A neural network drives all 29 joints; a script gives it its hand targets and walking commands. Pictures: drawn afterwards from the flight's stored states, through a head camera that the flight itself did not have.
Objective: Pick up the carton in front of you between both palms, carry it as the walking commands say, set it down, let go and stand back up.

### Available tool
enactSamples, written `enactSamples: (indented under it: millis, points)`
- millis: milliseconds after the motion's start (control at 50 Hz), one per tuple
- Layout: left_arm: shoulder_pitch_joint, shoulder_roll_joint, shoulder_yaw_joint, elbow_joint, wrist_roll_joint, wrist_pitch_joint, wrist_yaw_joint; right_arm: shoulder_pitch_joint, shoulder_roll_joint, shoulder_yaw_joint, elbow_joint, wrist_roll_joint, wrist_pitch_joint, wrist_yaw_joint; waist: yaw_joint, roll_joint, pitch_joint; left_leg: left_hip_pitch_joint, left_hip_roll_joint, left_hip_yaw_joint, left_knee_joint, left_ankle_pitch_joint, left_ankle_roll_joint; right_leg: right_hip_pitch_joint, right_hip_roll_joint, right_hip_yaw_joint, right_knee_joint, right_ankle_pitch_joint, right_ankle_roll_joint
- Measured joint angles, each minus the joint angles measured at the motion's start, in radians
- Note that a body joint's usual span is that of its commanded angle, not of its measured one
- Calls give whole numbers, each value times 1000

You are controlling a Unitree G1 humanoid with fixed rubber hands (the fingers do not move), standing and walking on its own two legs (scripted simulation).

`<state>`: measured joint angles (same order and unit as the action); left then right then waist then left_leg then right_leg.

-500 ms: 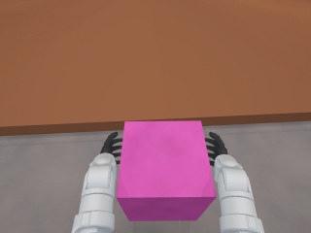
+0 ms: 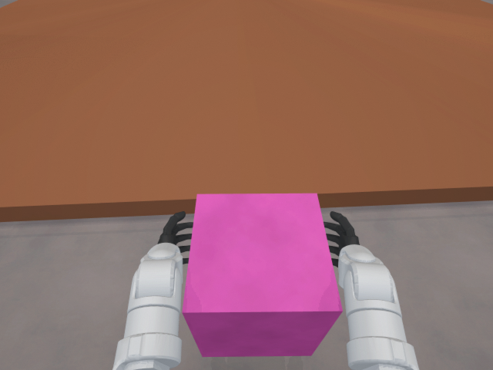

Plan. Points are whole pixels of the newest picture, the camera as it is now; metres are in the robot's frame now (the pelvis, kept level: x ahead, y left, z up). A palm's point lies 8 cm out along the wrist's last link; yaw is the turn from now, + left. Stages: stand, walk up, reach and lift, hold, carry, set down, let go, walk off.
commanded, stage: hold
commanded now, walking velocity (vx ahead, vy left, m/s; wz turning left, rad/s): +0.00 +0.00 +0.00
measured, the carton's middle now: (257, 278) +0.29 +0.00 -0.03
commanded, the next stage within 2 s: carry in 0.10 s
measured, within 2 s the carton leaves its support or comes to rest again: neither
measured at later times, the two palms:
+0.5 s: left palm (190, 208) +0.36 +0.12 +0.09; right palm (361, 208) +0.36 -0.18 +0.09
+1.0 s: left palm (227, 135) +0.61 +0.07 +0.08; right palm (353, 134) +0.60 -0.23 +0.08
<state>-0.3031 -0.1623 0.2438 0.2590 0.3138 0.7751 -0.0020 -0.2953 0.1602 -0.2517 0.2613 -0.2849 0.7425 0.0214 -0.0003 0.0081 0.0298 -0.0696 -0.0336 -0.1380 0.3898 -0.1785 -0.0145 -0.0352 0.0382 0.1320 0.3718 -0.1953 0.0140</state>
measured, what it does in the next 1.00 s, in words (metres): walks ahead: left foot, then right foot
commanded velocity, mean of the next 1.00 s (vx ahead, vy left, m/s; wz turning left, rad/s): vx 0.47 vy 0.00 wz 0.00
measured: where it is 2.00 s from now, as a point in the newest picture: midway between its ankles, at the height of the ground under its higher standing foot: (260, 258)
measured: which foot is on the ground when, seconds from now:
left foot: down 0.00-0.34, up 0.36-0.56, down 0.58-0.88, up 0.90-1.00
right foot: down 0.00-0.60, up 0.62-0.86, down 0.88-1.00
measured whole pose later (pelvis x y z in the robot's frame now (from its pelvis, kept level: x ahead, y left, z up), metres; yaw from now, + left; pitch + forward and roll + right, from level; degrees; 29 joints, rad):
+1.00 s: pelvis +0.35 -0.08 -0.01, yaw +0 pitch +5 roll +0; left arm -0.10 -0.13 0.08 -0.41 0.06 1.24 0.13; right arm -0.12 0.13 -0.11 -0.43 -0.04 1.25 -0.15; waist 0.00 0.02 -0.13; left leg -0.38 0.10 0.09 1.06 -0.47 -0.02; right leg -0.39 -0.06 -0.27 0.54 -0.24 -0.07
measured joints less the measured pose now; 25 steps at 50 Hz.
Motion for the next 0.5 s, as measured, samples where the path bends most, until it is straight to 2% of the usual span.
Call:
enactSamples:
  millis: [120, 160, 220, 280, 320, 340, 380, 440, 500]
  points:
    - [-10, -3, 5, -4, -2, -8, -2, -6, 1, -1, -17, -6, 2, 1, -4, -7, -3, -3, -1, 2, 5, -3, 1, -4, -1, -1, 8, -5, 1]
    - [-8, -2, 9, -11, -6, 0, -3, -17, 4, -6, -19, 7, 18, -6, -2, -9, -36, -51, 8, 28, 35, -22, -4, -60, -7, -9, 50, -32, 2]
    - [16, 12, -12, -85, -37, 28, 8, -21, 6, 18, -65, 33, 46, -21, -1, -9, -70, -124, 21, 70, 96, -97, -4, -152, -25, -36, 137, -127, 4]
    - [40, 29, -26, -171, -71, 69, 12, -12, 4, 65, -132, 58, 85, -43, 13, -6, -102, -163, 40, 103, 97, -55, -5, -231, -43, -106, 231, -174, 3]
    - [52, 42, -39, -212, -108, 101, 22, -1, 1, 86, -183, 76, 125, -57, 25, -1, -122, -182, 52, 119, 119, -78, -13, -229, -45, -139, 192, -163, -8]
    - [54, 39, -45, -231, -127, 117, 33, 11, -3, 93, -219, 85, 149, -67, 24, 11, -130, -194, 63, 116, 140, -104, -16, -225, -37, -151, 172, -115, -19]
    - [53, 26, -60, -266, -147, 156, 49, 45, -12, 93, -293, 102, 191, -73, 16, 19, -150, -238, 80, 126, 221, -191, -12, -225, -33, -178, 166, -102, -36]
    - [82, 18, -92, -343, -166, 221, 72, 87, -20, 97, -386, 142, 259, -88, 1, -20, -172, -321, 75, 191, 352, -238, -6, -199, -57, -195, 108, -122, -46]
    - [129, 27, -117, -476, -188, 295, 91, 106, -23, 121, -470, 182, 314, -102, 6, -43, -188, -349, 59, 240, 294, -221, 0, -168, -74, -176, 31, -108, -39]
